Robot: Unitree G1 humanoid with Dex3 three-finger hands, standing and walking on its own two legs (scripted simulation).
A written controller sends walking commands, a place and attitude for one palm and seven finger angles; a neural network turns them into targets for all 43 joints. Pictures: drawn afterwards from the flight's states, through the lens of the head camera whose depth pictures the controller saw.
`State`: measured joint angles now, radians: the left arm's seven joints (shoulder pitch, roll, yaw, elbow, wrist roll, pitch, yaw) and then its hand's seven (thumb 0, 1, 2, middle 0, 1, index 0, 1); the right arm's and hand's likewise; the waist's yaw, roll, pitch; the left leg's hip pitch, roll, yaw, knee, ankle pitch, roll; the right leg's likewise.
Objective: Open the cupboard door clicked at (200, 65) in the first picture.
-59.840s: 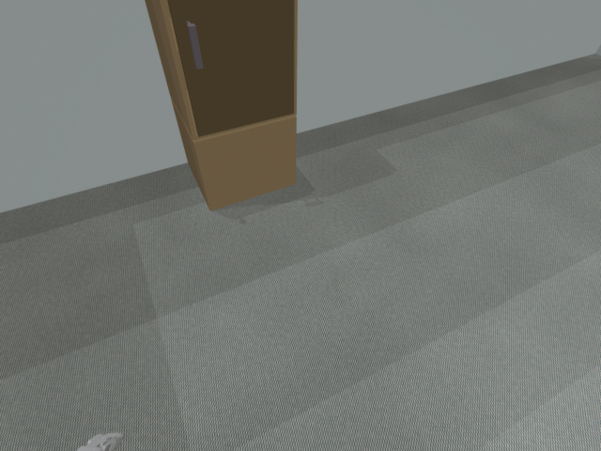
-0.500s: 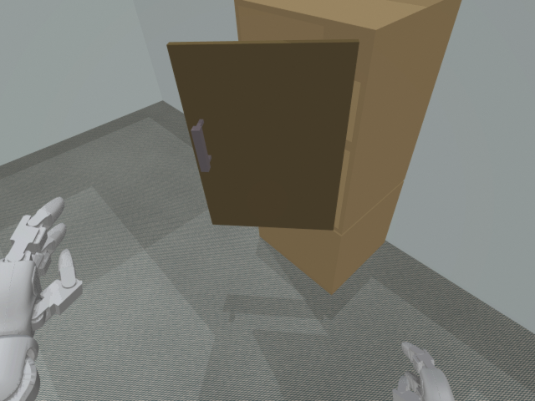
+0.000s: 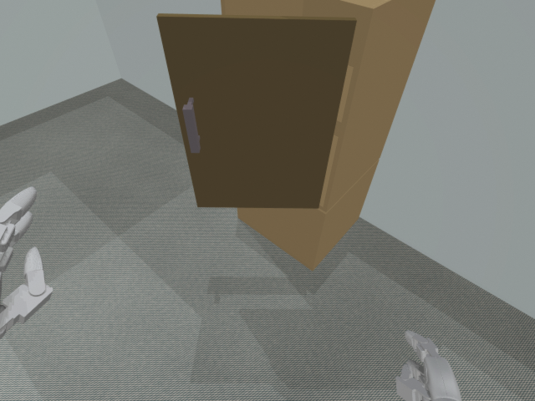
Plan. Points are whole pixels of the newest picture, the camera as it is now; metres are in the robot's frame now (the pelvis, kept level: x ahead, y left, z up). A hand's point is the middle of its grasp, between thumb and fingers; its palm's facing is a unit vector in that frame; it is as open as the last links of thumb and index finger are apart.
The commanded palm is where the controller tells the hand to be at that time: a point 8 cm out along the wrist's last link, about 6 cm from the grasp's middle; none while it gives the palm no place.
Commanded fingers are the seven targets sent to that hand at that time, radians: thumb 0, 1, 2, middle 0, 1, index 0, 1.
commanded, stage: step back with the hand held close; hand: left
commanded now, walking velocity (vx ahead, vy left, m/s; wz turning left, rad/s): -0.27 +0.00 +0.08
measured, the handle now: (193, 125) +0.74 +0.24 +0.00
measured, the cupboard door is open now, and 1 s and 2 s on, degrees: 41 41 41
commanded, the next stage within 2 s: stop stepping back and stand still in 0.78 s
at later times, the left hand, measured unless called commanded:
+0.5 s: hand out of the picture +0.11 +0.27 +0.16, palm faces +0.40 -0.81 -0.44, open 7.4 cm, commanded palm +0.05 +0.33 +0.17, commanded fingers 0.00 0.90 0.90 -0.20 -0.30 -0.20 -0.30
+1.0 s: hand out of the picture +0.03 +0.30 +0.17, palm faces +0.38 -0.86 -0.34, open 7.4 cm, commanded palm -0.04 +0.35 +0.17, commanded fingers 0.00 0.90 0.90 -0.20 -0.30 -0.20 -0.30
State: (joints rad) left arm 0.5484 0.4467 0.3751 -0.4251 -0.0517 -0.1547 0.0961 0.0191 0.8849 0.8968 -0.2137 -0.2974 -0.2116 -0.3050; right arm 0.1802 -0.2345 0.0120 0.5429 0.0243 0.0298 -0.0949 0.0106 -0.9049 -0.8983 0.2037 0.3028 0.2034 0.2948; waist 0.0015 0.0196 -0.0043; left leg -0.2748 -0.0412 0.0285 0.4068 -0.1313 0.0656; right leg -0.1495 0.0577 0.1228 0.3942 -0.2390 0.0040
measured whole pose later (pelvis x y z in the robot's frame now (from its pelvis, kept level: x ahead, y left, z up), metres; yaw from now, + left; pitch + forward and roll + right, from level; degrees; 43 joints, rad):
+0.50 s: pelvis -0.08 +0.02 -0.02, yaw +2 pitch -2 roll -4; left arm 0.56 0.43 0.38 -0.53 -0.05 -0.26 0.14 0.02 0.88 0.90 -0.22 -0.30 -0.21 -0.31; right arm 0.20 -0.22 0.01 0.60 0.01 -0.05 -0.08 0.01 -0.90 -0.90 0.21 0.30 0.21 0.30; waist 0.00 0.03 0.02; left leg -0.45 -0.02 0.02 0.57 -0.18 0.05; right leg -0.24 0.08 0.03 0.52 -0.25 0.00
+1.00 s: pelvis -0.20 +0.06 -0.02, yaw -3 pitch -3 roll -3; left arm 0.41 0.44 0.39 -0.48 -0.05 -0.23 0.13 0.02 0.88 0.90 -0.21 -0.30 -0.21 -0.31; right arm 0.16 -0.17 0.03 0.63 0.00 -0.10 -0.07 0.01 -0.90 -0.90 0.21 0.30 0.21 0.30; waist 0.01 -0.04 0.01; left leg -0.43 -0.03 0.01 0.56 -0.07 0.07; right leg -0.30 0.05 0.06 0.82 -0.52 0.00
